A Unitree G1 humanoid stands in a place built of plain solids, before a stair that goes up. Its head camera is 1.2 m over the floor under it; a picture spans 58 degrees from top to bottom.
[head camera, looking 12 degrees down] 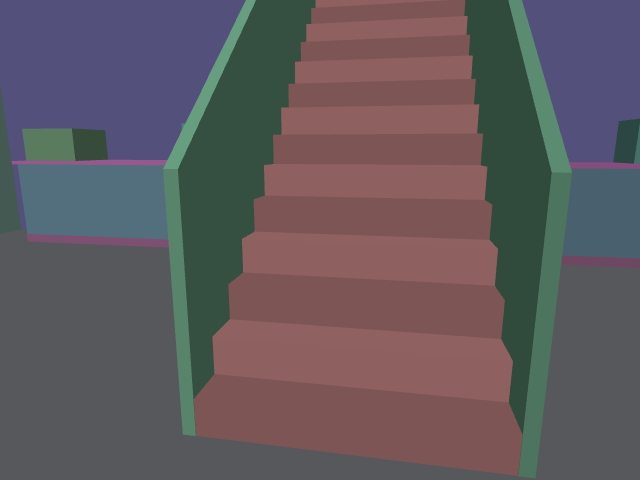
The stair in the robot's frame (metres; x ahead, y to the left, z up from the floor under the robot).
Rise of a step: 0.19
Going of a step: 0.21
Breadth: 1.29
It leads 10 degrees to the right of straight ahead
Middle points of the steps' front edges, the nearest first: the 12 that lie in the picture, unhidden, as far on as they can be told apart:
1.52 -0.11 0.17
1.72 -0.14 0.36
1.93 -0.18 0.54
2.13 -0.22 0.73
2.34 -0.26 0.91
2.55 -0.29 1.10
2.75 -0.33 1.28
2.96 -0.37 1.47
3.17 -0.41 1.65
3.37 -0.44 1.84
3.58 -0.48 2.02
3.79 -0.52 2.21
